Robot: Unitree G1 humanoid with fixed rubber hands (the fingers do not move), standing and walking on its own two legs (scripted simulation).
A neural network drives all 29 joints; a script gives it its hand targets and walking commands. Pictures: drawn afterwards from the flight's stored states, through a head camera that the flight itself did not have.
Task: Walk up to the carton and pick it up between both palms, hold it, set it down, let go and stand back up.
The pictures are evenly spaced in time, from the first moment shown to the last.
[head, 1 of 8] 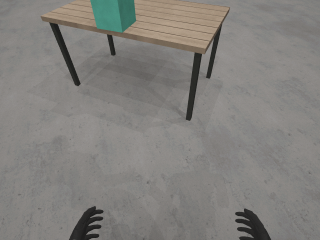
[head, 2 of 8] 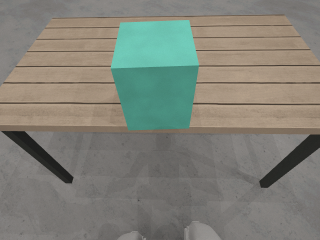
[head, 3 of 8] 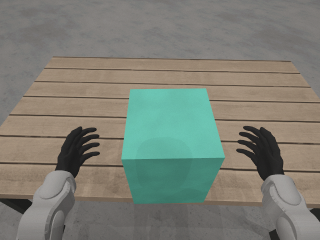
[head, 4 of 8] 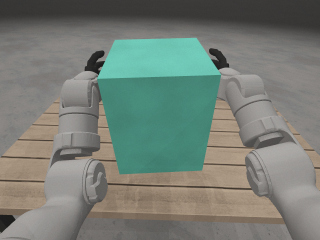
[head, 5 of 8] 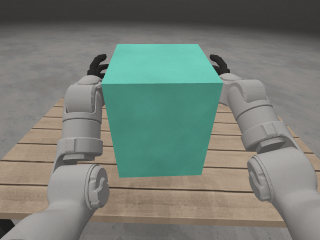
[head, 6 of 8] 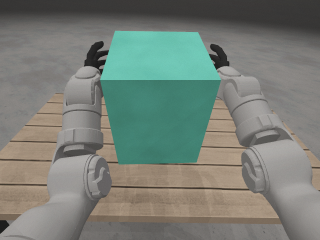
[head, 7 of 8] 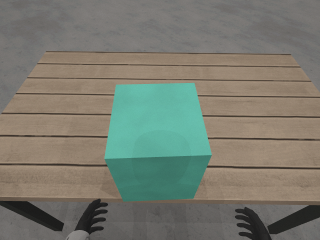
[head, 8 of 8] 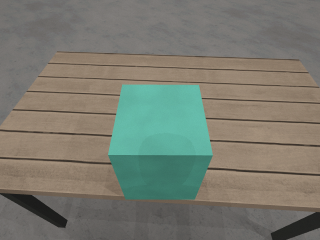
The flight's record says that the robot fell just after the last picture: no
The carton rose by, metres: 0.22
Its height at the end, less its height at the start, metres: +0.00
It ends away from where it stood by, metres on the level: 0.03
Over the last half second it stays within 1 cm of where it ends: yes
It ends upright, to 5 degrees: yes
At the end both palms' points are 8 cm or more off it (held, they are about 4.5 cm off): yes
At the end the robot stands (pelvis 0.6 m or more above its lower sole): yes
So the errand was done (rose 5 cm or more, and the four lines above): yes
